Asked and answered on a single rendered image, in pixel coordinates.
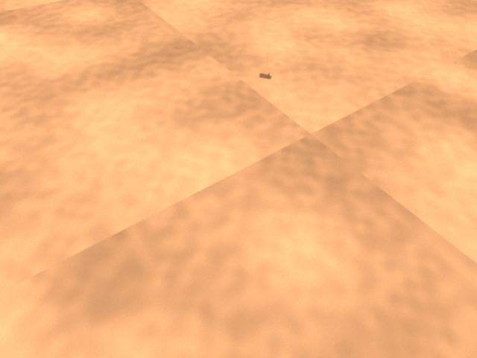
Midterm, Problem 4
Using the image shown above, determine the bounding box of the small box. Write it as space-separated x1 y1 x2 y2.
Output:
259 71 270 79

